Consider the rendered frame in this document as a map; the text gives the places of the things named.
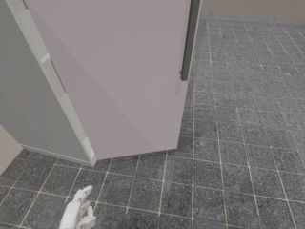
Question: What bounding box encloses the robot left hand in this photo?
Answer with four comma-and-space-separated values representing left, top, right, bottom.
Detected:
59, 185, 96, 229

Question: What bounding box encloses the handle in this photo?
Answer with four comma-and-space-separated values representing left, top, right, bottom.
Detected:
179, 0, 201, 81

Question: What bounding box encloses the fridge door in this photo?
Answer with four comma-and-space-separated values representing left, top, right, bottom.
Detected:
24, 0, 203, 160

